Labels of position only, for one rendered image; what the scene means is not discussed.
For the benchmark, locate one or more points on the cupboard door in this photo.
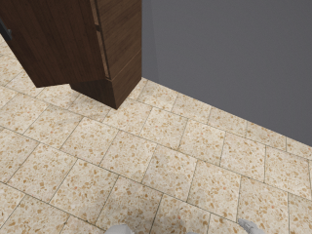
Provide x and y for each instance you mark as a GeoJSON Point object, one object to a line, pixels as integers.
{"type": "Point", "coordinates": [55, 41]}

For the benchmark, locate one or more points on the handle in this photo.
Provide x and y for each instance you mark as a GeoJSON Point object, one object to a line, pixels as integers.
{"type": "Point", "coordinates": [6, 33]}

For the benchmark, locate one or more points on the right robot hand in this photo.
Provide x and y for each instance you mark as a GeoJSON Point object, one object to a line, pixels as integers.
{"type": "Point", "coordinates": [249, 226]}

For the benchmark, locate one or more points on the left robot thigh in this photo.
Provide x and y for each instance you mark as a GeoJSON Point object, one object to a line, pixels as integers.
{"type": "Point", "coordinates": [119, 229]}

